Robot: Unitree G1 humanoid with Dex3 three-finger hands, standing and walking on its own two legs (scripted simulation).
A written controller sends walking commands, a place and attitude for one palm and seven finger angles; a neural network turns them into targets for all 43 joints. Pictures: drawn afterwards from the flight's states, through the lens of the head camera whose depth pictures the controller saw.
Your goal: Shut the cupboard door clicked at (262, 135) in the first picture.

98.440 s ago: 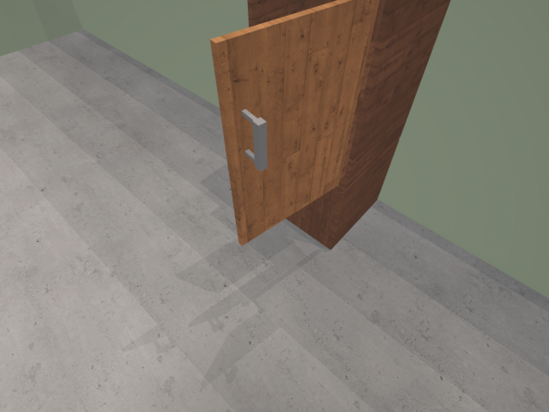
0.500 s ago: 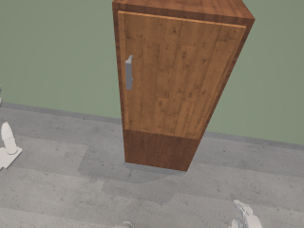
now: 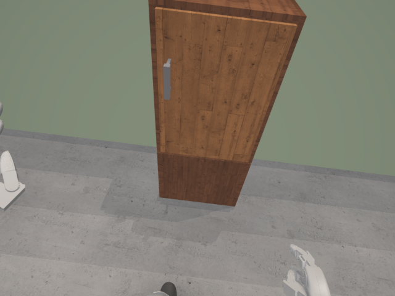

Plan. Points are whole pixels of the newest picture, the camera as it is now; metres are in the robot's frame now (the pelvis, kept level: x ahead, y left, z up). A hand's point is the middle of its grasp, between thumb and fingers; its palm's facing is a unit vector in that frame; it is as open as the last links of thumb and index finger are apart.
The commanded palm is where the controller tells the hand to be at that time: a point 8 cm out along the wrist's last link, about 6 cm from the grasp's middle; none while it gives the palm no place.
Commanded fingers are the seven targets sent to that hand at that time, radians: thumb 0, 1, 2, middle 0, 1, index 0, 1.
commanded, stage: stop stepping back and stand still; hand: left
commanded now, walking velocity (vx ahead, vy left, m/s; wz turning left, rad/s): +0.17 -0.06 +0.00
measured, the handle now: (168, 79) +0.75 +0.10 +0.06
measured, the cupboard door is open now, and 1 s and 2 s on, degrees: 0 0 0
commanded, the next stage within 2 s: let the arm hang, fingers relaxed in 1.48 s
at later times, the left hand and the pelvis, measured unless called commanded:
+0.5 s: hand out of the picture +0.13 +0.24 +0.20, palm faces +0.23 -0.83 -0.51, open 7.4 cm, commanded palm +0.09 +0.30 +0.19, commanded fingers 0.00 0.90 0.90 -0.20 -0.30 -0.20 -0.30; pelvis -0.09 +0.02 +0.02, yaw -7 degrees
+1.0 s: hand out of the picture +0.15 +0.27 +0.20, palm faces +0.39 -0.80 -0.45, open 7.4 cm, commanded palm +0.10 +0.31 +0.19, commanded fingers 0.00 0.90 0.90 -0.20 -0.30 -0.20 -0.30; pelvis -0.07 +0.02 +0.01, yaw -6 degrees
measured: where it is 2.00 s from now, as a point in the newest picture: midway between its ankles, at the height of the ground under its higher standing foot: outside the picture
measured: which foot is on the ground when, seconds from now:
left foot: down 0.00-0.02, up 0.04-0.18, down 0.20-0.54, up 0.56-0.88, down 0.90-1.00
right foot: down 0.00-0.20, up 0.22-0.52, down 0.54-1.00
